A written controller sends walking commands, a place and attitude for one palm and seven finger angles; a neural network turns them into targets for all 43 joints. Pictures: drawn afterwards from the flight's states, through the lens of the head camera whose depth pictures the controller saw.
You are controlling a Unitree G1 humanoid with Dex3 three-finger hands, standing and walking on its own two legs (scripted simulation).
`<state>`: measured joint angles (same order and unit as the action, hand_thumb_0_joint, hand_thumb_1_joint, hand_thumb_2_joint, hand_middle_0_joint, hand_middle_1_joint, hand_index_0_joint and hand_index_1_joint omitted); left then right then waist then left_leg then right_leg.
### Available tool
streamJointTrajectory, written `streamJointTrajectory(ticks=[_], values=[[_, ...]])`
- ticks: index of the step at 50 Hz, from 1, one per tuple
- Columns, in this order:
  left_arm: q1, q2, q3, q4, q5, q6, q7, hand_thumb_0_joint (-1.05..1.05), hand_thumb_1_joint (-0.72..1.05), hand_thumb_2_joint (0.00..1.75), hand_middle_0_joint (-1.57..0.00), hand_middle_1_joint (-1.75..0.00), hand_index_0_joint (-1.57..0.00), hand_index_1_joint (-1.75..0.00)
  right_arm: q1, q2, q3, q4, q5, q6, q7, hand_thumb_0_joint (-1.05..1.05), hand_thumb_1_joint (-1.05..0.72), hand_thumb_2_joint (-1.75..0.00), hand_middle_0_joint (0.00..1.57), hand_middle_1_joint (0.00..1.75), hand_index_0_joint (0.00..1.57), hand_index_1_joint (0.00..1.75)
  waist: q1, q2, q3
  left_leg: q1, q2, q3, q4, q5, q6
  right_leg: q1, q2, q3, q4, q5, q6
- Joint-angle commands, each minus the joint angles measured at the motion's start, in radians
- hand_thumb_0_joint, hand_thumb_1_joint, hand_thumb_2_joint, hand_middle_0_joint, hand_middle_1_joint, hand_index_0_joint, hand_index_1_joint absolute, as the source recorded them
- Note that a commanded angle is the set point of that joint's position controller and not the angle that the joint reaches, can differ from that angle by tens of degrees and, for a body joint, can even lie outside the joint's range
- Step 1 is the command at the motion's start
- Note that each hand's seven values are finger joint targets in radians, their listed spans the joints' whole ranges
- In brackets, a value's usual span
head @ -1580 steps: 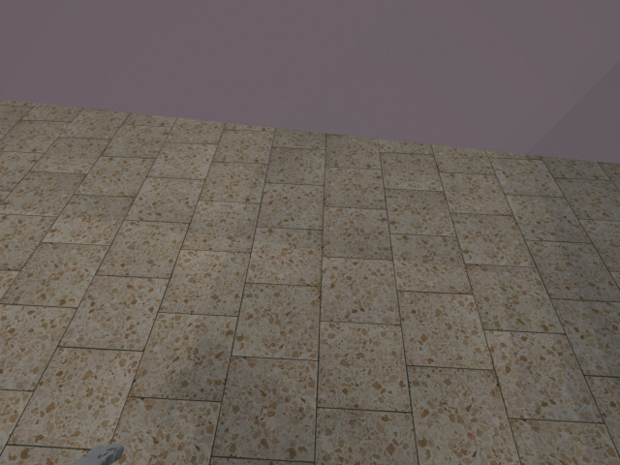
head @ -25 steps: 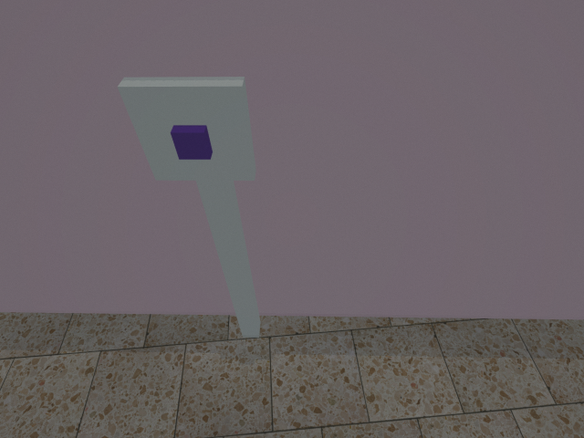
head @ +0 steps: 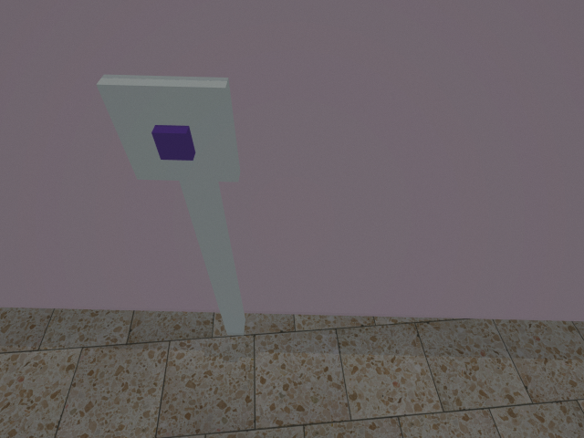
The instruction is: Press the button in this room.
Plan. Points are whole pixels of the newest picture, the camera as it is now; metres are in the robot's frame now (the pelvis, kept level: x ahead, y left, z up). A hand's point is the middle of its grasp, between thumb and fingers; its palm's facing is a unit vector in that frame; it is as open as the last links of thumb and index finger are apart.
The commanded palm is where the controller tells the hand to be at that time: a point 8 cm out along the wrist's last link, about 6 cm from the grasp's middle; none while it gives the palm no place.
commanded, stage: come to a stop and stand still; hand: left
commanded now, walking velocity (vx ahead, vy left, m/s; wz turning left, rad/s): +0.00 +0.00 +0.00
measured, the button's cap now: (175, 141) +0.53 +0.22 +0.11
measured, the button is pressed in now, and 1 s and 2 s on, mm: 0 0 0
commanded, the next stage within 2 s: look again from close up in 0.54 s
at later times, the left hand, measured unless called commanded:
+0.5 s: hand out of the picture +0.02 +0.15 -0.18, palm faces +0.02 -0.98 -0.19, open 7.4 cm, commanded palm none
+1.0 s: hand out of the picture +0.02 +0.15 -0.18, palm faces +0.04 -0.98 -0.19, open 7.4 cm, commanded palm none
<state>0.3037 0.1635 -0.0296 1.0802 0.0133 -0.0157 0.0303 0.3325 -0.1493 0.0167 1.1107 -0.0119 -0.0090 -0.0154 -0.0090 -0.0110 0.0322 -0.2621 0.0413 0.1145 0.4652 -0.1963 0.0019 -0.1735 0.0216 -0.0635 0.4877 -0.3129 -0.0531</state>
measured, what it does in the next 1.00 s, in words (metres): stands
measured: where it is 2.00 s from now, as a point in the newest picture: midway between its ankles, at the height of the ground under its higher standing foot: outside the picture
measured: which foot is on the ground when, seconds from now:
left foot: down 0.00-1.00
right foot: down 0.00-1.00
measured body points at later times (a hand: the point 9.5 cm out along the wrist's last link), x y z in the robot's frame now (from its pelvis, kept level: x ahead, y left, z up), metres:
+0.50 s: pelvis +0.03 -0.02 +0.00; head +0.04 -0.02 +0.45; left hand +0.02 +0.21 -0.16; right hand +0.06 -0.24 -0.16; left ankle +0.03 +0.12 -0.74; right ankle -0.03 -0.08 -0.74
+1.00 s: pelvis +0.04 -0.02 +0.00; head +0.06 -0.02 +0.45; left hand +0.02 +0.20 -0.16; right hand +0.04 -0.24 -0.16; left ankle +0.03 +0.12 -0.74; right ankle -0.03 -0.08 -0.74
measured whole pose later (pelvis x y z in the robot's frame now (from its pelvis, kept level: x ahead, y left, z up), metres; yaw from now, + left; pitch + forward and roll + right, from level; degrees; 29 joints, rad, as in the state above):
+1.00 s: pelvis +0.04 -0.02 +0.00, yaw +1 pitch +0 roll +1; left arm 0.32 0.15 -0.01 1.11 0.02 -0.02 0.04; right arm 0.26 -0.14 0.01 1.15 -0.01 -0.01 -0.04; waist 0.01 -0.03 0.03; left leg -0.19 0.06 0.10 0.45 -0.25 -0.03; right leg -0.08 0.04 -0.08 0.43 -0.35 -0.07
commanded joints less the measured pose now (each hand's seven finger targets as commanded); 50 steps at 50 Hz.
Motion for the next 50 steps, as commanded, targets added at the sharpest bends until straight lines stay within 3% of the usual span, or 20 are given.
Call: streamJointTrajectory(ticks=[1,5,16,28,41,50], values=[[0.06,0.1,0.025,-0.009,-0.004,-0.018,0.007,0.0,0.9,0.9,-0.2,-0.3,-0.2,-0.3,0.011,-0.088,-0.015,-0.023,0.001,-0.022,-0.012,0.0,-0.9,-0.9,0.2,0.3,0.2,0.3,0.01,0.021,0.007,0.066,0.079,-0.104,-0.059,0.088,0.031,-0.059,-0.124,0.131,-0.126,0.16,-0.005],[0.075,0.092,0.024,0.007,0.0,-0.018,0.008,0.0,0.9,0.9,-0.2,-0.3,-0.2,-0.3,-0.005,-0.082,-0.016,-0.016,0.002,-0.018,-0.014,0.0,-0.9,-0.9,0.2,0.3,0.2,0.3,0.011,0.006,0.031,0.07,0.078,-0.098,-0.056,0.084,0.029,-0.068,-0.125,0.135,-0.138,0.182,-0.001],[0.09,0.092,0.028,0.018,0.002,-0.02,0.012,0.0,0.9,0.9,-0.2,-0.3,-0.2,-0.3,-0.037,-0.09,-0.018,-0.012,0.002,-0.019,-0.02,0.0,-0.9,-0.9,0.2,0.3,0.2,0.3,0.013,0.0,0.007,0.102,0.079,-0.086,-0.041,0.148,0.025,-0.024,-0.135,0.125,-0.127,0.343,0.01],[0.087,0.103,0.038,0.012,0.001,-0.015,0.013,0.0,0.9,0.9,-0.2,-0.3,-0.2,-0.3,-0.044,-0.091,-0.016,-0.01,0.001,-0.015,-0.024,0.0,-0.9,-0.9,0.2,0.3,0.2,0.3,0.018,-0.013,0.006,0.092,0.074,-0.078,-0.033,0.157,0.019,0.021,-0.14,0.115,-0.132,0.42,0.024],[0.095,0.101,0.041,0.012,-0.001,-0.011,0.015,0.0,0.9,0.9,-0.2,-0.3,-0.2,-0.3,-0.03,-0.087,-0.013,0.005,0.002,-0.014,-0.028,0.0,-0.9,-0.9,0.2,0.3,0.2,0.3,0.022,-0.012,0.01,0.095,0.073,-0.074,-0.026,0.18,0.018,0.045,-0.141,0.1,-0.131,0.458,0.032],[0.101,0.085,0.04,0.019,-0.001,-0.009,0.014,0.0,0.9,0.9,-0.2,-0.3,-0.2,-0.3,-0.016,-0.076,-0.013,0.019,0.002,-0.015,-0.03,0.0,-0.9,-0.9,0.2,0.3,0.2,0.3,0.021,0.009,0.021,0.11,0.081,-0.09,-0.042,0.199,0.025,0.028,-0.13,0.098,-0.139,0.373,0.018]])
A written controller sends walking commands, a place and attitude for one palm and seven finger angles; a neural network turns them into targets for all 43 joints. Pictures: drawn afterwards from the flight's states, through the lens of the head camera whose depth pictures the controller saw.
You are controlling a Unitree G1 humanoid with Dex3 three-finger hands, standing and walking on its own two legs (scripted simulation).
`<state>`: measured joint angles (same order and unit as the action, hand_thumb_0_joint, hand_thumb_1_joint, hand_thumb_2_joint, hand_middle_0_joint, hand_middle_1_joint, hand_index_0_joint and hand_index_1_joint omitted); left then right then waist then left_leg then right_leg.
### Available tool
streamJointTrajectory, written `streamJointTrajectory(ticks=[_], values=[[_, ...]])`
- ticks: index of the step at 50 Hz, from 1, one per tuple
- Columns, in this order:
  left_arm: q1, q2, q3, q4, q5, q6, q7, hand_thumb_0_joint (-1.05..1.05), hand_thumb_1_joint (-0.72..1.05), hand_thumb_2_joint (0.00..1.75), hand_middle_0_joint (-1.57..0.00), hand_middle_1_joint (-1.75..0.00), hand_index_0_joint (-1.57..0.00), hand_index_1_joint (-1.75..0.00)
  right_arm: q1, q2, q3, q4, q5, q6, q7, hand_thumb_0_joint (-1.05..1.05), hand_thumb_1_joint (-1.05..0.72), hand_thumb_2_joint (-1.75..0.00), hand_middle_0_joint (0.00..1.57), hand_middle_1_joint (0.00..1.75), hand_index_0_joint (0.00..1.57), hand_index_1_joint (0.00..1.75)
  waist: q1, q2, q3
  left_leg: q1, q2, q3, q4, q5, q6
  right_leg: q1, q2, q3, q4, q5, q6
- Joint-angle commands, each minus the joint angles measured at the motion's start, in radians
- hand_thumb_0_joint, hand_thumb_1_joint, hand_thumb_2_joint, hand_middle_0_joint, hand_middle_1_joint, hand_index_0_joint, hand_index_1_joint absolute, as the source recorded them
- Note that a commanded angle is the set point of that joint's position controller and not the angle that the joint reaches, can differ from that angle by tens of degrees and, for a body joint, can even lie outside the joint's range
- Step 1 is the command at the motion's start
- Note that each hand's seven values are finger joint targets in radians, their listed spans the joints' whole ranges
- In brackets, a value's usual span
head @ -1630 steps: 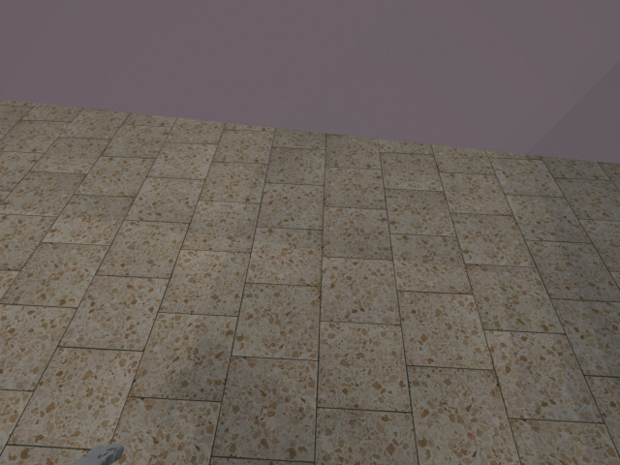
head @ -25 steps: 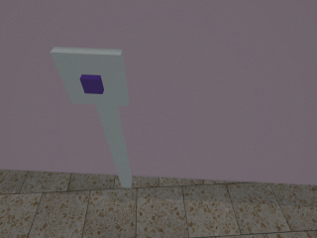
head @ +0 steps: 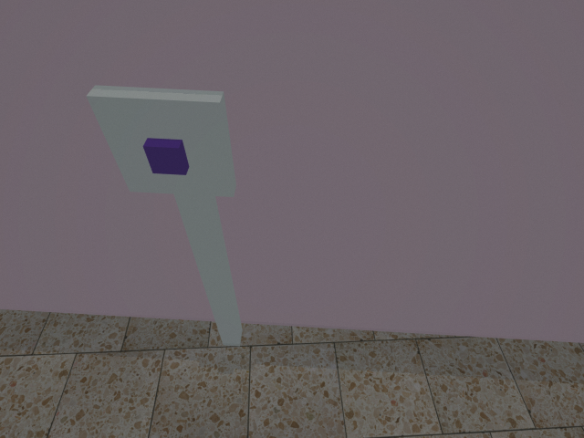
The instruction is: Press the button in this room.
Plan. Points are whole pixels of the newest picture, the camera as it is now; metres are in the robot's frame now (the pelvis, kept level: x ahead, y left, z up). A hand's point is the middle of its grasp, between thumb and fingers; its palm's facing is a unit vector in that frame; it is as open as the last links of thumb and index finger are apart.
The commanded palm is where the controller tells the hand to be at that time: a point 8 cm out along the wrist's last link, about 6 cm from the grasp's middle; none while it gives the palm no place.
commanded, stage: look again from close up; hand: left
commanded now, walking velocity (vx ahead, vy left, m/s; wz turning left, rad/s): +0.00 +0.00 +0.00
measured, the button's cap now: (167, 155) +0.49 +0.24 +0.11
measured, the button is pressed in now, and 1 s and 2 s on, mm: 0 0 0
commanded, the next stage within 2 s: raise the hand and make a fist in 0.14 s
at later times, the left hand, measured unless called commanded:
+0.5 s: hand (166, 388) +0.18 +0.17 +0.00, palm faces +0.13 -0.99 -0.08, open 6.5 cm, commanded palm +0.10 +0.23 -0.04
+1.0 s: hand (146, 416) +0.15 +0.18 +0.01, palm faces -0.04 -1.00 -0.04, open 3.4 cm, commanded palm +0.11 +0.25 +0.02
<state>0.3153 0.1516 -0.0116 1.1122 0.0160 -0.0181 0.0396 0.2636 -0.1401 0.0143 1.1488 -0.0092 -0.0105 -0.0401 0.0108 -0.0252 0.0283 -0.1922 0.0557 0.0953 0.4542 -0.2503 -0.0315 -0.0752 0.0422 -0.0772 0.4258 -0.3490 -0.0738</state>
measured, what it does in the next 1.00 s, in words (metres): lowers itself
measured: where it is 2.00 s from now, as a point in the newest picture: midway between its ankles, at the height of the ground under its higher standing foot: outside the picture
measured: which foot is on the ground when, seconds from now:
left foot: down 0.00-1.00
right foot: down 0.00-1.00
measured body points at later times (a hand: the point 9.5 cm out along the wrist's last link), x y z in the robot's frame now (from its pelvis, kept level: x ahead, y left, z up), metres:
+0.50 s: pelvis -0.04 +0.01 -0.03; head -0.02 -0.02 +0.42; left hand +0.17 +0.23 +0.01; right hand +0.12 -0.25 -0.13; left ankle -0.01 +0.14 -0.74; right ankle -0.07 -0.06 -0.74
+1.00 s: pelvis -0.07 +0.02 -0.05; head -0.04 +0.01 +0.40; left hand +0.14 +0.24 +0.01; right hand +0.10 -0.19 -0.14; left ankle -0.01 +0.14 -0.74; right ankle -0.07 -0.06 -0.74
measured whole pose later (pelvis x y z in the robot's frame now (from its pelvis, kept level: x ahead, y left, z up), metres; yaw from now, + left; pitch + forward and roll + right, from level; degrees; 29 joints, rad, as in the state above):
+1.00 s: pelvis -0.07 +0.02 -0.05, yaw +2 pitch +7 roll -1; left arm 0.36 0.22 0.08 -0.02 -0.25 -0.30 -0.23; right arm 0.26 -0.20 0.05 0.57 0.04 -0.18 -0.07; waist -0.01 0.04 -0.08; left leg -0.69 0.05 0.02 0.91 -0.35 0.00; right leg -0.56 0.02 -0.13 0.91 -0.48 -0.06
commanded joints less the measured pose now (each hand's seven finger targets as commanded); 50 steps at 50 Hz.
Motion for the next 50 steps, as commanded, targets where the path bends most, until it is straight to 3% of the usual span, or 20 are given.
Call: streamJointTrajectory(ticks=[1,11,12,13,14,15,16,18,19,20,22,24,26,28,32,35,38,40,44,50], values=[[0.091,0.097,0.023,-0.013,-0.003,-0.008,0.006,0.0,0.9,0.9,-0.2,-0.3,-0.2,-0.3,0.054,-0.085,-0.01,-0.02,-0.001,-0.014,-0.006,0.0,-0.9,-0.9,0.2,0.3,0.2,0.3,0.001,0.015,0.027,0.037,0.066,-0.068,-0.03,0.255,0.058,-0.067,-0.155,0.107,-0.075,0.425,0.041],[0.107,0.087,0.022,-0.004,-0.003,-0.008,0.007,0.0,0.9,0.9,-0.2,-0.3,-0.2,-0.3,0.06,-0.083,-0.01,-0.016,-0.001,-0.015,-0.008,0.0,-0.9,-0.9,0.2,0.3,0.2,0.3,0.002,0.008,0.024,0.043,0.065,-0.068,-0.029,0.261,0.06,-0.063,-0.159,0.103,-0.076,0.444,0.043],[0.172,0.096,0.024,0.014,0.012,-0.038,0.048,0.0,0.9,0.9,-0.2,-0.3,-0.2,-0.3,-0.051,-0.108,-0.021,-0.098,0.008,-0.022,0.004,0.0,-0.9,-0.9,0.2,0.3,0.2,0.3,0.025,0.014,0.085,-0.078,0.038,-0.014,0.24,0.222,0.031,-0.127,-0.234,0.218,-0.094,1.005,0.129],[-0.572,0.272,0.023,-1.547,-0.191,-0.249,0.022,0.0,0.9,0.9,-0.23,-0.33,-0.23,-0.33,0.009,-0.299,-0.044,-0.439,0.037,-0.187,-0.028,0.0,-0.9,-0.9,0.2,0.3,0.2,0.3,-0.114,0.231,-0.376,0.204,-0.042,-0.043,0.032,0.344,0.089,-0.038,-0.153,0.129,0.035,0.851,0.045],[-0.186,0.236,0.065,-1.307,-0.118,-0.201,0.081,0.0,0.9,0.9,-0.25,-0.36,-0.25,-0.36,-0.033,-0.214,-0.028,-0.383,0.022,-0.269,-0.056,0.0,-0.9,-0.9,0.2,0.3,0.2,0.3,-0.014,0.431,-0.436,0.329,-0.018,-0.074,-0.032,0.548,0.084,-0.069,-0.076,0.091,0.135,0.535,0.016],[0.076,0.057,-0.005,-1.148,-0.146,-0.071,0.123,0.0,0.9,0.9,-0.28,-0.39,-0.28,-0.39,-0.026,-0.168,-0.048,-0.382,0.051,-0.289,-0.05,0.0,-0.9,-0.9,0.2,0.3,0.2,0.3,-0.037,0.312,-0.272,0.245,0.023,-0.115,-0.03,0.614,0.076,-0.201,-0.058,0.001,0.177,0.276,0.043],[0.084,-0.085,-0.091,-1.11,-0.165,-0.044,0.1,0.0,0.9,0.9,-0.31,-0.42,-0.31,-0.42,-0.018,-0.163,-0.049,-0.372,0.07,-0.291,-0.047,0.0,-0.9,-0.9,0.2,0.3,0.2,0.3,-0.042,0.152,-0.149,0.162,0.018,-0.105,0.034,0.559,0.084,-0.257,-0.06,-0.009,0.139,0.262,0.058],[0.033,0.017,-0.049,-1.215,-0.177,-0.122,0.053,0.0,0.9,0.9,-0.36,-0.48,-0.36,-0.48,-0.042,-0.244,-0.074,-0.439,0.049,-0.311,-0.053,0.0,-0.9,-0.9,0.2,0.3,0.2,0.3,-0.087,-0.084,-0.133,0.016,-0.027,-0.101,0.142,0.296,0.088,-0.335,-0.069,0.005,0.092,0.361,0.083],[0.075,-0.008,-0.048,-1.176,-0.172,-0.166,0.029,0.0,0.9,0.9,-0.39,-0.51,-0.39,-0.51,-0.036,-0.239,-0.074,-0.469,0.029,-0.314,-0.053,0.0,-0.9,-0.9,0.2,0.3,0.2,0.3,-0.099,-0.183,-0.11,-0.06,-0.042,-0.116,0.189,0.233,0.086,-0.39,-0.077,0.006,0.124,0.39,0.102],[0.092,-0.035,-0.046,-1.102,-0.166,-0.213,0.001,0.0,0.9,0.9,-0.42,-0.54,-0.42,-0.54,-0.046,-0.24,-0.079,-0.498,0.024,-0.315,-0.046,0.0,-0.9,-0.9,0.2,0.3,0.2,0.3,-0.095,-0.209,-0.103,-0.132,-0.055,-0.122,0.224,0.202,0.074,-0.427,-0.077,0.011,0.168,0.394,0.109],[0.256,-0.08,-0.02,-0.988,-0.189,-0.338,-0.086,0.0,0.9,0.9,-0.47,-0.6,-0.47,-0.6,-0.095,-0.227,-0.093,-0.544,0.009,-0.307,-0.024,0.0,-0.9,-0.9,0.2,0.3,0.2,0.3,-0.023,-0.285,-0.135,-0.281,-0.056,-0.118,0.287,0.135,0.045,-0.487,-0.067,0.006,0.27,0.353,0.109],[0.326,-0.039,0.046,-0.982,-0.233,-0.467,-0.205,0.0,0.9,0.9,-0.53,-0.66,-0.53,-0.66,-0.139,-0.226,-0.102,-0.595,0.013,-0.291,0.007,0.0,-0.9,-0.9,0.2,0.3,0.2,0.3,0.026,-0.25,-0.177,-0.408,-0.067,-0.104,0.347,0.074,0.027,-0.481,-0.077,0.045,0.337,0.329,0.102],[0.319,0.079,0.157,-1.027,-0.247,-0.564,-0.312,0.0,0.9,0.9,-0.58,-0.72,-0.58,-0.72,-0.165,-0.228,-0.112,-0.653,0.023,-0.266,0.032,0.0,-0.9,-0.9,0.2,0.3,0.2,0.3,0.058,-0.096,-0.26,-0.457,-0.08,-0.076,0.403,0.076,0.019,-0.434,-0.097,0.103,0.393,0.35,0.083],[0.3,0.132,0.203,-1.107,-0.249,-0.533,-0.312,0.0,0.9,0.9,-0.64,-0.78,-0.64,-0.78,-0.203,-0.216,-0.107,-0.745,0.033,-0.225,0.026,0.0,-0.9,-0.9,0.2,0.3,0.2,0.3,0.072,-0.013,-0.295,-0.456,-0.088,-0.039,0.412,0.041,0.035,-0.407,-0.104,0.141,0.374,0.25,0.079],[0.051,0.117,0.155,-1.322,-0.244,-0.467,-0.209,0.0,0.9,0.9,-0.75,-0.9,-0.75,-0.9,-0.185,-0.193,-0.085,-0.825,0.04,-0.159,-0.005,0.0,-0.9,-0.9,0.2,0.3,0.2,0.3,0.004,0.015,-0.215,-0.452,-0.07,-0.06,0.43,-0.104,0.057,-0.541,-0.088,0.187,0.295,-0.099,0.077],[-0.069,0.129,0.135,-1.469,-0.224,-0.533,-0.161,0.0,0.9,0.9,-0.83,-0.99,-0.83,-0.99,-0.128,-0.186,-0.073,-0.817,0.029,-0.161,-0.023,0.0,-0.9,-0.9,0.2,0.3,0.2,0.3,-0.048,0.009,-0.239,-0.43,-0.042,-0.093,0.459,-0.099,0.071,-0.597,-0.065,0.171,0.305,-0.133,0.076],[-0.096,0.116,0.077,-1.444,-0.225,-0.573,-0.2,0.0,0.9,0.9,-0.92,-1.08,-0.92,-1.08,-0.117,-0.19,-0.053,-0.784,0.028,-0.197,-0.032,0.0,-0.9,-0.9,0.2,0.3,0.2,0.3,-0.073,0.107,-0.226,-0.404,-0.032,-0.114,0.462,-0.103,0.07,-0.64,-0.051,0.144,0.309,-0.139,0.063],[-0.102,0.119,0.045,-1.383,-0.238,-0.536,-0.249,0.0,0.9,0.9,-0.97,-1.14,-0.97,-1.14,-0.119,-0.205,-0.039,-0.77,0.035,-0.217,-0.035,0.0,-0.9,-0.9,0.2,0.3,0.2,0.3,-0.087,0.079,-0.198,-0.414,-0.03,-0.127,0.455,-0.124,0.075,-0.635,-0.05,0.152,0.283,-0.162,0.071],[0.002,0.164,0.122,-1.306,-0.276,-0.39,-0.299,0.0,0.9,0.9,-1.08,-1.26,-1.08,-1.26,-0.125,-0.213,-0.034,-0.77,0.05,-0.234,-0.043,0.0,-0.9,-0.9,0.2,0.3,0.2,0.3,-0.026,0.05,-0.243,-0.391,-0.042,-0.127,0.391,-0.098,0.07,-0.508,-0.067,0.152,0.229,-0.144,0.077],[0.029,0.186,0.216,-1.367,-0.29,-0.316,-0.227,0.0,0.9,0.9,-1.24,-1.44,-1.24,-1.44,-0.139,-0.196,-0.035,-0.757,0.042,-0.242,-0.042,0.0,-0.9,-0.9,0.2,0.3,0.2,0.3,0.01,-0.01,-0.24,-0.322,-0.036,-0.13,0.306,-0.02,0.067,-0.435,-0.053,0.085,0.229,-0.032,0.077]])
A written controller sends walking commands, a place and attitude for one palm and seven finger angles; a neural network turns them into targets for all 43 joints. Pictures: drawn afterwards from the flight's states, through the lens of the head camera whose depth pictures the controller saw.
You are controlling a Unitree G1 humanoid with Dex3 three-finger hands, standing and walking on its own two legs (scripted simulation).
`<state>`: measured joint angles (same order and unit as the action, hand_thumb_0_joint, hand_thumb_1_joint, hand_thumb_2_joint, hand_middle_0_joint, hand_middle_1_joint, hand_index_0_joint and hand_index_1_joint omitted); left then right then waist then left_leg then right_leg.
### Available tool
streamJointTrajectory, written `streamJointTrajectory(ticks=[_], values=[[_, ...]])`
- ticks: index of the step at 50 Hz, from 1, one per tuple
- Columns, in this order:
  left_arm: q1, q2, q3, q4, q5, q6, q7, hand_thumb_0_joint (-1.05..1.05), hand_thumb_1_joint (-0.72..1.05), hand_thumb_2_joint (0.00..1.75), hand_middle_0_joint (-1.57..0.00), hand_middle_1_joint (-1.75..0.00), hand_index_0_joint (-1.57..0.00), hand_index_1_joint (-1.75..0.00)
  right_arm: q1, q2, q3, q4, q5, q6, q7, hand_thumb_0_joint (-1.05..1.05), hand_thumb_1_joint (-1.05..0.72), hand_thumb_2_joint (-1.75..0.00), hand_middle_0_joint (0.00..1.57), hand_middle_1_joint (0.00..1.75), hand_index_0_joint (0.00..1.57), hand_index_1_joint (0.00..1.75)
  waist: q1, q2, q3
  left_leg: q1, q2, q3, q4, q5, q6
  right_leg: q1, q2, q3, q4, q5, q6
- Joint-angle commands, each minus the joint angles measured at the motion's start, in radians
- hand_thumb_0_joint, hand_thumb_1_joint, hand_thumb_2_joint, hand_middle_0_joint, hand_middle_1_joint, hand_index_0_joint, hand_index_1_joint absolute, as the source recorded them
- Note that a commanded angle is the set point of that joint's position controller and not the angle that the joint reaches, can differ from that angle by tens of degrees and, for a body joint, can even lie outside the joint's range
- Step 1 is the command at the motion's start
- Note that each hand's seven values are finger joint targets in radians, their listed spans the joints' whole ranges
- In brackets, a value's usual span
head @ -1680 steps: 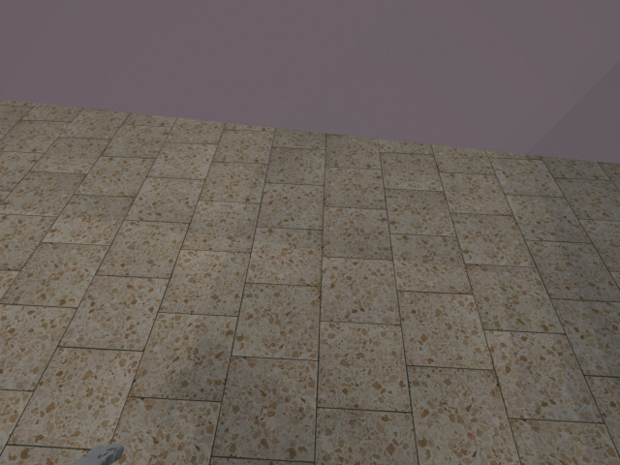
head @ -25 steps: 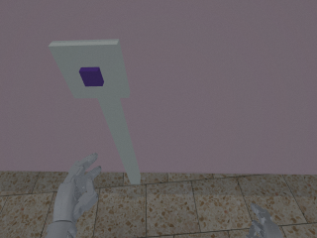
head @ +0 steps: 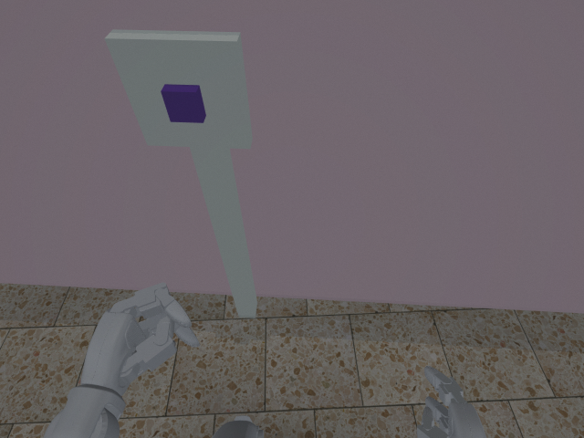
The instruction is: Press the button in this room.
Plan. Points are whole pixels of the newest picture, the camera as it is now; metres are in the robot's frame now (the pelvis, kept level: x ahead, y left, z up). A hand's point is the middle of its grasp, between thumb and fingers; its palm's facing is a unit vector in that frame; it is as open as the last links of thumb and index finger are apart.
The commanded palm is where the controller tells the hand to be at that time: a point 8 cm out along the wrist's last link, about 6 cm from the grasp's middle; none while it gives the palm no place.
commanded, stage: raise the hand and make a fist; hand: left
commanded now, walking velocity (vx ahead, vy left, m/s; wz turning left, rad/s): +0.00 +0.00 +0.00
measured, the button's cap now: (185, 102) +0.57 +0.20 +0.16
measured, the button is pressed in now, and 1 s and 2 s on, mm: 0 0 0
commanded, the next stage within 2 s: aim a knuckle at the button in 1.24 s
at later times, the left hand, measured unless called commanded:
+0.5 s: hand (120, 302) +0.24 +0.21 +0.12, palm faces +0.00 -1.00 -0.07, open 3.1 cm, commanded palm +0.22 +0.27 +0.13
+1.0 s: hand (94, 272) +0.26 +0.22 +0.16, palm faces +0.01 -1.00 -0.08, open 3.1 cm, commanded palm +0.22 +0.27 +0.16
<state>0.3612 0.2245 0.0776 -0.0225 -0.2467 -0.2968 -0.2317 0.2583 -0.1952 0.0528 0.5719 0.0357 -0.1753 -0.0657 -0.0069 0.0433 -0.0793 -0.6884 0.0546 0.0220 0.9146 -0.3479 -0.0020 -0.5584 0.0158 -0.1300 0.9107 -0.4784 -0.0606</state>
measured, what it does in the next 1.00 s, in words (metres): stands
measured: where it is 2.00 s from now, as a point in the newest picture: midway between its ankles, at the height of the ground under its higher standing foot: outside the picture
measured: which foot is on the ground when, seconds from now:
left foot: down 0.00-1.00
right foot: down 0.00-1.00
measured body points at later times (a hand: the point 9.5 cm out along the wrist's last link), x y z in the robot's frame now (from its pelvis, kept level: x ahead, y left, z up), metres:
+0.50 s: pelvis +0.03 +0.02 +0.02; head +0.04 +0.02 +0.47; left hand +0.24 +0.26 +0.12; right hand +0.22 -0.20 -0.03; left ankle +0.07 +0.12 -0.69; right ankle +0.00 -0.08 -0.69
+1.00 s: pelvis +0.02 +0.01 +0.04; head +0.01 -0.01 +0.49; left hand +0.25 +0.28 +0.17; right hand +0.21 -0.22 -0.03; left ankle +0.07 +0.12 -0.69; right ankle +0.00 -0.08 -0.69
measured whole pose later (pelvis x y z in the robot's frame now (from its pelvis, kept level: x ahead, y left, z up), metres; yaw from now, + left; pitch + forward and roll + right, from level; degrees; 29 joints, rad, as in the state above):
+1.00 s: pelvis +0.02 +0.01 +0.04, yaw +0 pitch -1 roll -1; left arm 0.23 0.31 0.26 -0.10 -0.32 -0.03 -0.31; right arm 0.24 -0.27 0.06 0.61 0.06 -0.25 -0.08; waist 0.03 0.05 -0.04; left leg -0.33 0.02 0.04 0.59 -0.24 0.01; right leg -0.20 0.01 -0.11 0.56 -0.35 -0.04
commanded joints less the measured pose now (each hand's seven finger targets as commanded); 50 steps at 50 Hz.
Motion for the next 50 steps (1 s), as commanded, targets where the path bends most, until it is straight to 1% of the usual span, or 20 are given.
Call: streamJointTrajectory(ticks=[1,4,5,9,11,13,16,18,20,25,27,30,33,35,41,44,45,46,49,50], values=[[-0.031,0.105,0.113,-0.256,-0.023,-0.048,0.051,0.0,0.9,0.9,-1.27,-1.47,-1.27,-1.47,-0.127,-0.141,-0.074,-0.18,-0.004,-0.083,-0.013,0.0,-0.9,-0.9,0.2,0.3,0.2,0.3,0.022,-0.047,-0.128,0.19,-0.037,-0.053,-0.163,0.081,0.038,0.041,-0.024,0.131,-0.254,0.108,0.062],[-0.006,0.099,0.107,-0.271,-0.014,-0.074,0.063,0.0,0.9,0.9,-1.3,-1.5,-1.3,-1.5,-0.106,-0.15,-0.08,-0.167,-0.008,-0.099,-0.004,0.0,-0.9,-0.9,0.2,0.3,0.2,0.3,0.015,-0.024,-0.136,0.237,-0.037,-0.047,-0.179,0.105,0.038,0.036,-0.014,0.099,-0.241,0.158,0.056],[0.006,0.112,0.116,-0.263,-0.011,-0.074,0.061,0.0,0.9,0.9,-1.3,-1.5,-1.3,-1.5,-0.107,-0.154,-0.08,-0.166,-0.009,-0.1,-0.001,0.0,-0.9,-0.9,0.2,0.3,0.2,0.3,0.019,-0.049,-0.131,0.234,-0.037,-0.05,-0.183,0.114,0.039,0.048,-0.011,0.092,-0.238,0.169,0.055],[-0.002,0.104,0.103,-0.299,-0.018,-0.068,0.041,0.0,0.9,0.9,-1.3,-1.5,-1.3,-1.5,-0.094,-0.165,-0.082,-0.161,-0.003,-0.114,0.0,0.0,-0.9,-0.9,0.2,0.3,0.2,0.3,0.01,0.004,-0.143,0.285,-0.039,-0.046,-0.204,0.125,0.037,0.052,-0.01,0.075,-0.246,0.201,0.052],[-0.019,0.117,0.117,-0.309,-0.026,-0.053,0.038,0.0,0.9,0.9,-1.3,-1.5,-1.3,-1.5,-0.096,-0.17,-0.084,-0.162,-0.001,-0.116,-0.002,0.0,-0.9,-0.9,0.2,0.3,0.2,0.3,0.008,-0.031,-0.132,0.291,-0.039,-0.052,-0.215,0.13,0.039,0.063,-0.007,0.072,-0.253,0.212,0.052],[-0.022,0.118,0.122,-0.323,-0.028,-0.04,0.036,0.0,0.9,0.9,-1.3,-1.5,-1.3,-1.5,-0.094,-0.169,-0.082,-0.159,0.003,-0.118,-0.004,0.0,-0.9,-0.9,0.2,0.3,0.2,0.3,0.009,0.007,-0.131,0.32,-0.038,-0.051,-0.229,0.142,0.036,0.07,-0.005,0.065,-0.26,0.229,0.05],[-0.044,0.124,0.126,-0.345,-0.025,-0.017,0.038,0.0,0.9,0.9,-1.3,-1.5,-1.3,-1.5,-0.094,-0.17,-0.077,-0.161,0.003,-0.118,-0.002,0.0,-0.9,-0.9,0.2,0.3,0.2,0.3,0.009,0.006,-0.134,0.354,-0.035,-0.06,-0.248,0.17,0.037,0.092,0.0,0.054,-0.266,0.26,0.046],[-0.066,0.13,0.13,-0.365,-0.026,-0.004,0.036,0.0,0.9,0.9,-1.3,-1.5,-1.3,-1.5,-0.095,-0.17,-0.072,-0.159,0.004,-0.119,-0.001,0.0,-0.9,-0.9,0.2,0.3,0.2,0.3,0.01,0.037,-0.133,0.379,-0.035,-0.062,-0.263,0.178,0.033,0.104,0.0,0.051,-0.276,0.271,0.044],[-0.072,0.143,0.136,-0.338,-0.022,0.023,0.03,0.0,0.9,0.9,-1.3,-1.5,-1.3,-1.5,-0.096,-0.174,-0.067,-0.157,0.004,-0.112,-0.002,0.0,-0.9,-0.9,0.2,0.3,0.2,0.3,0.007,-0.002,-0.105,0.382,-0.032,-0.071,-0.276,0.183,0.036,0.113,0.006,0.047,-0.288,0.278,0.044],[-0.116,0.165,0.172,-0.333,-0.039,0.083,-0.002,0.0,0.9,0.9,-1.3,-1.5,-1.3,-1.5,-0.104,-0.174,-0.055,-0.156,0.007,-0.104,-0.006,0.0,-0.9,-0.9,0.2,0.3,0.2,0.3,0.017,0.001,-0.106,0.42,-0.035,-0.068,-0.306,0.214,0.034,0.165,0.008,0.046,-0.322,0.32,0.043],[-0.132,0.169,0.186,-0.351,-0.048,0.101,-0.012,0.0,0.9,0.9,-1.3,-1.5,-1.3,-1.5,-0.111,-0.169,-0.052,-0.158,0.009,-0.106,-0.007,0.0,-0.9,-0.9,0.2,0.3,0.2,0.3,0.025,0.039,-0.118,0.45,-0.038,-0.062,-0.314,0.247,0.033,0.184,0.004,0.047,-0.333,0.359,0.042],[-0.161,0.188,0.204,-0.347,-0.054,0.126,-0.024,0.0,0.9,0.9,-1.3,-1.5,-1.3,-1.5,-0.115,-0.175,-0.045,-0.151,0.008,-0.106,-0.006,0.0,-0.9,-0.9,0.2,0.3,0.2,0.3,0.023,-0.001,-0.11,0.465,-0.036,-0.07,-0.328,0.27,0.034,0.204,0.01,0.044,-0.35,0.379,0.042],[-0.206,0.191,0.214,-0.344,-0.064,0.146,-0.04,0.0,0.9,0.9,-1.3,-1.5,-1.3,-1.5,-0.126,-0.172,-0.04,-0.147,0.014,-0.109,-0.011,0.0,-0.9,-0.9,0.2,0.3,0.2,0.3,0.026,0.032,-0.093,0.483,-0.039,-0.068,-0.351,0.24,0.031,0.207,0.007,0.044,-0.375,0.351,0.042],[-0.222,0.216,0.231,-0.324,-0.066,0.164,-0.047,0.0,0.9,0.9,-1.3,-1.5,-1.3,-1.5,-0.129,-0.176,-0.036,-0.143,0.012,-0.112,-0.015,0.0,-0.9,-0.9,0.2,0.3,0.2,0.3,0.028,-0.006,-0.091,0.484,-0.04,-0.071,-0.36,0.24,0.035,0.223,0.01,0.048,-0.391,0.352,0.043],[-0.3,0.259,0.278,-0.312,-0.089,0.198,-0.073,0.0,0.9,0.9,-1.3,-1.5,-1.3,-1.5,-0.151,-0.176,-0.031,-0.132,0.02,-0.126,-0.024,0.0,-0.9,-0.9,0.2,0.3,0.2,0.3,0.038,0.003,-0.083,0.509,-0.047,-0.062,-0.389,0.225,0.038,0.256,0.001,0.061,-0.436,0.343,0.046],[-0.272,0.228,0.264,-0.275,-0.096,0.211,-0.082,0.0,0.9,0.9,-1.3,-1.5,-1.3,-1.5,-0.154,-0.174,-0.032,-0.128,0.022,-0.138,-0.025,0.0,-0.9,-0.9,0.2,0.3,0.2,0.3,0.041,0.016,-0.066,0.519,-0.051,-0.058,-0.4,0.211,0.036,0.255,-0.001,0.06,-0.45,0.331,0.047],[-0.261,0.22,0.258,-0.259,-0.098,0.217,-0.085,0.0,0.9,0.9,-1.3,-1.5,-1.3,-1.5,-0.154,-0.178,-0.032,-0.127,0.023,-0.139,-0.023,0.0,-0.9,-0.9,0.2,0.3,0.2,0.3,0.042,-0.026,-0.057,0.506,-0.051,-0.056,-0.398,0.213,0.039,0.261,0.001,0.067,-0.458,0.336,0.05],[-0.259,0.213,0.249,-0.254,-0.099,0.219,-0.089,0.0,0.9,0.9,-1.3,-1.5,-1.3,-1.5,-0.156,-0.178,-0.035,-0.128,0.026,-0.141,-0.022,0.0,-0.9,-0.9,0.2,0.3,0.2,0.3,0.039,-0.029,-0.043,0.502,-0.053,-0.052,-0.4,0.203,0.04,0.252,-0.003,0.072,-0.465,0.33,0.054],[-0.274,0.232,0.261,-0.278,-0.092,0.219,-0.078,0.0,0.9,0.9,-1.3,-1.5,-1.3,-1.5,-0.155,-0.179,-0.037,-0.131,0.024,-0.146,-0.022,0.0,-0.9,-0.9,0.2,0.3,0.2,0.3,0.042,0.0,-0.037,0.503,-0.055,-0.049,-0.405,0.179,0.04,0.246,-0.008,0.077,-0.472,0.298,0.055],[-0.273,0.247,0.273,-0.28,-0.09,0.215,-0.073,0.0,0.9,0.9,-1.3,-1.5,-1.3,-1.5,-0.155,-0.181,-0.038,-0.129,0.022,-0.147,-0.023,0.0,-0.9,-0.9,0.2,0.3,0.2,0.3,0.041,-0.039,-0.04,0.497,-0.055,-0.046,-0.4,0.184,0.042,0.255,-0.008,0.089,-0.479,0.299,0.06]])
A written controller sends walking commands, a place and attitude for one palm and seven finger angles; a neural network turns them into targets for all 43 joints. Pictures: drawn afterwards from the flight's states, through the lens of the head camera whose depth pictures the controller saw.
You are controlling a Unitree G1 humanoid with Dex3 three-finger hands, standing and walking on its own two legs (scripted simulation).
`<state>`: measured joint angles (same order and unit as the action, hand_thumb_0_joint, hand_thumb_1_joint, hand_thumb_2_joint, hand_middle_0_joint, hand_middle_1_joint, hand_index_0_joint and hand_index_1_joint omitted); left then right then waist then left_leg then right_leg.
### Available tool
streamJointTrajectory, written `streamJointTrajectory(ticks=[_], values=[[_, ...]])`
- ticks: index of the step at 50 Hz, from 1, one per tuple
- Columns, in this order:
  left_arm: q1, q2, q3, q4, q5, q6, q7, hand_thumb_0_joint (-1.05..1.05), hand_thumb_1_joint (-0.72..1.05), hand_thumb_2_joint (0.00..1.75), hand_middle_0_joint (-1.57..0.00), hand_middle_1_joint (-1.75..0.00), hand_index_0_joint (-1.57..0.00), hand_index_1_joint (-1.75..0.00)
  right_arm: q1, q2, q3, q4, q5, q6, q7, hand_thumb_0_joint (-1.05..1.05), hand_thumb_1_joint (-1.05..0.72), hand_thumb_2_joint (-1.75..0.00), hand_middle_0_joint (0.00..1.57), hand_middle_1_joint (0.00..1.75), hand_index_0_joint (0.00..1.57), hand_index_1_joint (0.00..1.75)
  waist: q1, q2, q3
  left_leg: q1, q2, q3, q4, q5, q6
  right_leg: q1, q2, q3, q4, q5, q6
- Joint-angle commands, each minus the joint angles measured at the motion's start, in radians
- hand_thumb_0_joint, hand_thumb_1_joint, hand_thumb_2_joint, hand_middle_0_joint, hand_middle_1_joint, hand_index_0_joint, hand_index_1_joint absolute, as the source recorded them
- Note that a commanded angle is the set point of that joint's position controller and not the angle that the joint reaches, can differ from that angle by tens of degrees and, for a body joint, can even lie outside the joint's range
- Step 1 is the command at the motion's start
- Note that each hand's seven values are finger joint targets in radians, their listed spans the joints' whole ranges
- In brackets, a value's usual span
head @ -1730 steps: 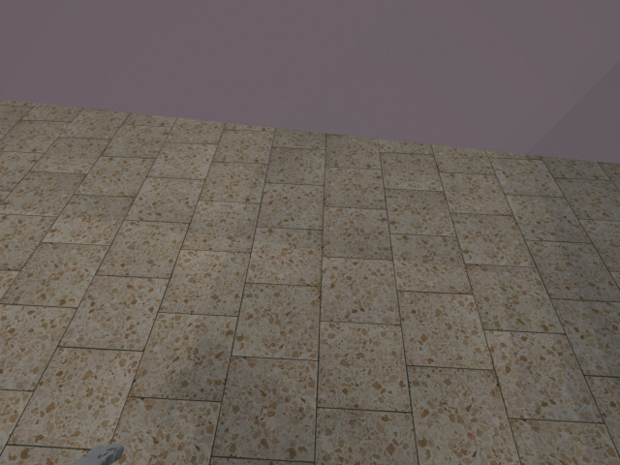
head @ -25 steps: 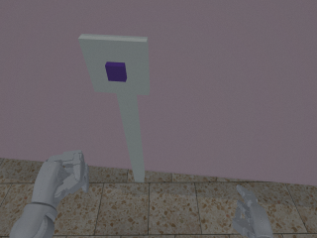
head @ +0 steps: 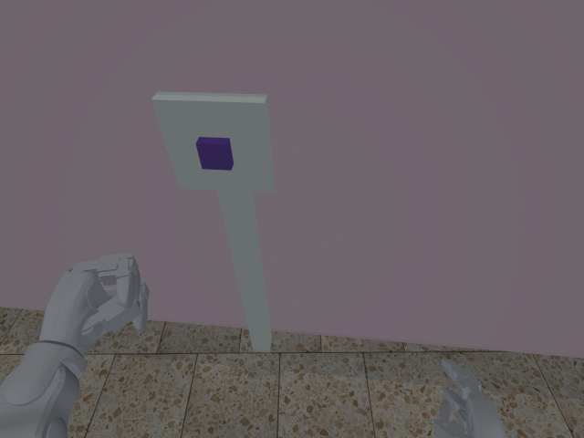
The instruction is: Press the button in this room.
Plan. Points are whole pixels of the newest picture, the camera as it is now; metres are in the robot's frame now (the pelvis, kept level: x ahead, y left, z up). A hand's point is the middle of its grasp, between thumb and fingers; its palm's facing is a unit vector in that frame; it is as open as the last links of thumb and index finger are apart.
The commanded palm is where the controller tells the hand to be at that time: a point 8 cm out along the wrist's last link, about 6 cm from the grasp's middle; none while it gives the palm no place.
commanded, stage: raise the hand and make a fist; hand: left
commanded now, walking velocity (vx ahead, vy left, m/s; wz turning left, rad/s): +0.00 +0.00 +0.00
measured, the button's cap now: (216, 152) +0.54 +0.19 +0.12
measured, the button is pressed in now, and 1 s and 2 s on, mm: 0 0 0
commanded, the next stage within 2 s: aim a knuckle at the button in 0.24 s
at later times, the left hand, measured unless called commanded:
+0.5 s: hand (151, 300) +0.25 +0.20 +0.11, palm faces +0.02 -1.00 -0.07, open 3.1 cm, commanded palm +0.23 +0.24 +0.12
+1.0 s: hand (187, 247) +0.34 +0.18 +0.10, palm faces +0.00 -1.00 -0.05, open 3.1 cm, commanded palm +0.32 +0.23 +0.11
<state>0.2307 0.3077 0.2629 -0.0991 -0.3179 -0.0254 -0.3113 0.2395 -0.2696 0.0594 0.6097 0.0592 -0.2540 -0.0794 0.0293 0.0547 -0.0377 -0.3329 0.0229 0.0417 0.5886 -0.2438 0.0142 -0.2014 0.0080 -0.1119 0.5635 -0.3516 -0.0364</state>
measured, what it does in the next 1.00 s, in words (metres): stands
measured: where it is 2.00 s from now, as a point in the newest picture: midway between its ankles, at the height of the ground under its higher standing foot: outside the picture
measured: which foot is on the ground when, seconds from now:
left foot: down 0.00-1.00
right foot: down 0.00-1.00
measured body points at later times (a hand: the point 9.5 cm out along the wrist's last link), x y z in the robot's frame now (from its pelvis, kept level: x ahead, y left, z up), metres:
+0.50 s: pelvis +0.00 -0.01 +0.00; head -0.01 -0.04 +0.45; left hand +0.24 +0.25 +0.12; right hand +0.18 -0.25 -0.07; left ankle +0.04 +0.11 -0.73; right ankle -0.03 -0.09 -0.73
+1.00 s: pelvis +0.01 +0.00 +0.00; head +0.01 -0.02 +0.45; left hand +0.33 +0.24 +0.11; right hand +0.15 -0.25 -0.09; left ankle +0.04 +0.11 -0.73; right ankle -0.03 -0.09 -0.73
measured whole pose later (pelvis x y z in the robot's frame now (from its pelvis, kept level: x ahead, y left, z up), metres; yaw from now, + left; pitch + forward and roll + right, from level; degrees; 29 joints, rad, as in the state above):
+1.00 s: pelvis +0.01 +0.00 +0.00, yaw -1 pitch +2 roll +0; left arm -0.16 0.28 0.22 0.31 -0.23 -0.10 -0.21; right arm 0.24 -0.26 0.04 0.64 0.05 -0.18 -0.07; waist -0.01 0.03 -0.03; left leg -0.37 0.03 0.06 0.59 -0.25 0.01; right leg -0.26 0.01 -0.09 0.59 -0.37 -0.04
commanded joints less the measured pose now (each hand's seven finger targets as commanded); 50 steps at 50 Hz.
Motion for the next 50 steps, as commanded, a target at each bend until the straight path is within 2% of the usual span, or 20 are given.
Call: streamJointTrajectory(ticks=[1,4,5,8,10,17,18,20,22,25,30,33,36,39,40,43,45,47,48,50], values=[[-0.149,0.167,0.092,-0.225,-0.016,-0.066,0.01,0.0,0.9,0.9,-1.3,-1.5,-1.3,-1.5,-0.136,-0.105,-0.047,-0.167,-0.002,-0.071,-0.009,0.0,-0.9,-0.9,0.2,0.3,0.2,0.3,0.007,-0.019,-0.106,0.156,-0.025,-0.062,-0.072,0.093,0.026,-0.093,-0.004,0.073,-0.128,0.186,0.035],[-0.157,0.166,0.094,-0.239,-0.007,-0.09,0.028,0.0,0.9,0.9,-1.3,-1.5,-1.3,-1.5,-0.134,-0.098,-0.045,-0.164,-0.003,-0.076,-0.008,0.0,-0.9,-0.9,0.2,0.3,0.2,0.3,0.006,0.015,-0.1,0.167,-0.024,-0.06,-0.079,0.086,0.023,-0.097,-0.003,0.066,-0.126,0.171,0.031],[-0.153,0.176,0.104,-0.227,-0.01,-0.095,0.032,0.0,0.9,0.9,-1.3,-1.5,-1.3,-1.5,-0.132,-0.101,-0.044,-0.159,-0.006,-0.076,-0.008,0.0,-0.9,-0.9,0.2,0.3,0.2,0.3,0.003,-0.026,-0.084,0.153,-0.022,-0.062,-0.074,0.083,0.026,-0.1,-0.004,0.077,-0.135,0.169,0.036],[-0.167,0.161,0.09,-0.217,-0.01,-0.108,0.028,0.0,0.9,0.9,-1.3,-1.5,-1.3,-1.5,-0.132,-0.099,-0.046,-0.154,-0.002,-0.082,-0.01,0.0,-0.9,-0.9,0.2,0.3,0.2,0.3,-0.001,0.011,-0.079,0.158,-0.025,-0.054,-0.076,0.065,0.023,-0.105,-0.008,0.082,-0.141,0.152,0.038],[-0.162,0.157,0.083,-0.191,-0.012,-0.105,0.024,0.0,0.9,0.9,-1.3,-1.5,-1.3,-1.5,-0.133,-0.102,-0.045,-0.15,-0.002,-0.084,-0.013,0.0,-0.9,-0.9,0.2,0.3,0.2,0.3,-0.005,-0.046,-0.06,0.135,-0.024,-0.054,-0.068,0.053,0.025,-0.105,-0.012,0.102,-0.158,0.132,0.047],[-0.163,0.153,0.084,-0.192,-0.019,-0.104,0.004,0.0,0.9,0.9,-1.3,-1.5,-1.3,-1.5,-0.135,-0.101,-0.047,-0.146,0.001,-0.094,-0.014,0.0,-0.9,-0.9,0.2,0.3,0.2,0.3,-0.003,-0.029,-0.088,0.144,-0.027,-0.051,-0.055,0.091,0.027,-0.087,-0.024,0.113,-0.146,0.21,0.058],[-0.201,0.159,0.083,-0.192,-0.017,-0.107,0.006,0.0,0.9,0.9,-1.3,-1.5,-1.3,-1.5,-0.136,-0.102,-0.047,-0.139,0.001,-0.095,-0.016,0.0,-0.9,-0.9,0.2,0.3,0.2,0.3,-0.008,-0.011,-0.088,0.155,-0.027,-0.051,-0.054,0.098,0.027,-0.094,-0.023,0.111,-0.141,0.223,0.056],[-0.237,0.167,0.091,-0.136,-0.016,-0.104,0.011,0.0,0.9,0.9,-1.3,-1.5,-1.3,-1.5,-0.126,-0.107,-0.047,-0.128,-0.001,-0.089,-0.019,0.0,-0.9,-0.9,0.2,0.3,0.2,0.3,-0.014,-0.068,-0.062,0.132,-0.025,-0.054,-0.049,0.091,0.027,-0.108,-0.019,0.114,-0.141,0.214,0.062],[-0.281,0.184,0.106,-0.097,-0.015,-0.111,0.009,0.0,0.9,0.9,-1.3,-1.5,-1.3,-1.5,-0.121,-0.108,-0.052,-0.118,0.001,-0.086,-0.022,0.0,-0.9,-0.9,0.2,0.3,0.2,0.3,-0.015,-0.044,-0.083,0.14,-0.028,-0.053,-0.046,0.094,0.027,-0.106,-0.023,0.118,-0.135,0.22,0.06],[-0.376,0.14,0.041,-0.078,-0.003,-0.116,0.007,0.0,0.9,0.9,-1.3,-1.5,-1.3,-1.5,-0.127,-0.105,-0.047,-0.119,0.003,-0.084,-0.022,0.0,-0.9,-0.9,0.2,0.3,0.2,0.3,-0.028,-0.031,-0.095,0.159,-0.028,-0.053,-0.045,0.103,0.029,-0.12,-0.017,0.107,-0.121,0.229,0.056],[-0.445,0.14,0.024,-0.005,0.015,-0.117,0.017,0.0,0.9,0.9,-1.3,-1.5,-1.3,-1.5,-0.113,-0.108,-0.053,-0.118,0.002,-0.071,-0.021,0.0,-0.9,-0.9,0.2,0.3,0.2,0.3,-0.025,-0.061,-0.14,0.167,-0.027,-0.055,-0.045,0.126,0.03,-0.108,-0.014,0.097,-0.103,0.259,0.049],[-0.448,0.143,0.038,0.025,0.026,-0.113,0.042,0.0,0.9,0.9,-1.3,-1.5,-1.3,-1.5,-0.114,-0.106,-0.055,-0.125,0.0,-0.058,-0.013,0.0,-0.9,-0.9,0.2,0.3,0.2,0.3,-0.01,-0.021,-0.158,0.176,-0.029,-0.051,-0.054,0.144,0.025,-0.102,-0.014,0.082,-0.089,0.283,0.038],[-0.504,0.15,0.042,0.059,0.037,-0.113,0.069,0.0,0.9,0.9,-1.3,-1.5,-1.3,-1.5,-0.113,-0.108,-0.055,-0.127,-0.003,-0.039,-0.007,0.0,-0.9,-0.9,0.2,0.3,0.2,0.3,-0.015,-0.069,-0.165,0.161,-0.027,-0.046,-0.054,0.151,0.027,-0.096,-0.014,0.089,-0.087,0.296,0.041],[-0.547,0.128,0.019,0.056,0.053,-0.123,0.088,0.0,0.9,0.9,-1.3,-1.5,-1.3,-1.5,-0.108,-0.103,-0.057,-0.132,-0.003,-0.024,0.001,0.0,-0.9,-0.9,0.2,0.3,0.2,0.3,-0.017,-0.005,-0.186,0.187,-0.026,-0.042,-0.05,0.189,0.022,-0.095,-0.01,0.078,-0.069,0.335,0.031],[-0.545,0.135,0.025,0.085,0.055,-0.123,0.094,0.0,0.9,0.9,-1.3,-1.5,-1.3,-1.5,-0.102,-0.106,-0.059,-0.129,-0.006,-0.019,0.004,0.0,-0.9,-0.9,0.2,0.3,0.2,0.3,-0.018,-0.046,-0.181,0.173,-0.023,-0.043,-0.047,0.181,0.024,-0.099,-0.008,0.081,-0.073,0.327,0.035],[-0.622,0.16,0.039,0.143,0.06,-0.128,0.103,0.0,0.9,0.9,-1.3,-1.5,-1.3,-1.5,-0.094,-0.111,-0.059,-0.115,-0.005,0.003,0.002,0.0,-0.9,-0.9,0.2,0.3,0.2,0.3,-0.029,-0.027,-0.174,0.163,-0.026,-0.039,-0.046,0.165,0.022,-0.106,-0.01,0.088,-0.073,0.319,0.033],[-0.657,0.173,0.045,0.172,0.062,-0.136,0.103,0.0,0.9,0.9,-1.3,-1.5,-1.3,-1.5,-0.085,-0.116,-0.063,-0.111,-0.006,0.015,0.001,0.0,-0.9,-0.9,0.2,0.3,0.2,0.3,-0.034,-0.074,-0.194,0.156,-0.024,-0.039,-0.038,0.176,0.026,-0.097,-0.007,0.092,-0.07,0.336,0.037],[-0.693,0.189,0.057,0.188,0.063,-0.148,0.098,0.0,0.9,0.9,-1.3,-1.5,-1.3,-1.5,-0.079,-0.117,-0.066,-0.109,-0.004,0.026,0.001,0.0,-0.9,-0.9,0.2,0.3,0.2,0.3,-0.032,-0.026,-0.22,0.167,-0.025,-0.037,-0.035,0.187,0.023,-0.091,-0.008,0.094,-0.063,0.348,0.032],[-0.708,0.142,0.014,0.198,0.064,-0.15,0.093,0.0,0.9,0.9,-1.3,-1.5,-1.3,-1.5,-0.078,-0.112,-0.063,-0.112,-0.004,0.029,0.003,0.0,-0.9,-0.9,0.2,0.3,0.2,0.3,-0.038,-0.01,-0.22,0.175,-0.027,-0.038,-0.034,0.194,0.023,-0.099,-0.006,0.088,-0.059,0.353,0.029],[-0.756,0.13,-0.007,0.231,0.067,-0.158,0.093,0.0,0.9,0.9,-1.3,-1.5,-1.3,-1.5,-0.064,-0.115,-0.067,-0.103,-0.003,0.035,0.004,0.0,-0.9,-0.9,0.2,0.3,0.2,0.3,-0.053,-0.041,-0.216,0.178,-0.023,-0.043,-0.024,0.191,0.026,-0.122,-0.001,0.087,-0.06,0.343,0.031]])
